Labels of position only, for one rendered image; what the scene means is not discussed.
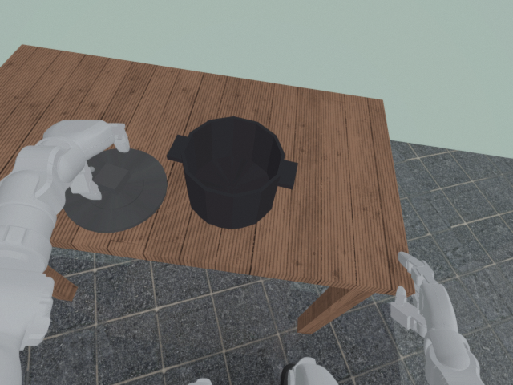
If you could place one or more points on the table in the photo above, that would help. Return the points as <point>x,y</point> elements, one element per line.
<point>340,226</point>

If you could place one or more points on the robot right hand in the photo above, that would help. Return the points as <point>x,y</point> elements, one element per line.
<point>432,306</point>

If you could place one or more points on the pot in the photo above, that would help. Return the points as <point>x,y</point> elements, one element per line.
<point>232,168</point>

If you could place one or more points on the knob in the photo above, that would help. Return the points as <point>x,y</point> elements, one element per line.
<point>112,179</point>

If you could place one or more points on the right robot shin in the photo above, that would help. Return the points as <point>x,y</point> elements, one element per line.
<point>306,360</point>

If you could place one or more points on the right robot forearm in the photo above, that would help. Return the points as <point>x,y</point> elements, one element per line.
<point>449,360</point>

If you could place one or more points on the left robot upper arm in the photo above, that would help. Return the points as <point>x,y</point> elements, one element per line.
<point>25,306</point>

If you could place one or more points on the left robot forearm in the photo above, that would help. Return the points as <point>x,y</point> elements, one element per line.
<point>30,198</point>

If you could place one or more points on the robot left hand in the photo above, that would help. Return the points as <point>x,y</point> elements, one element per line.
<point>93,137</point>

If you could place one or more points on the robot right thigh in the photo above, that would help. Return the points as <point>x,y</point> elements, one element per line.
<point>310,374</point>

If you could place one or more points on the lid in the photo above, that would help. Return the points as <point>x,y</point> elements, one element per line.
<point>139,199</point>

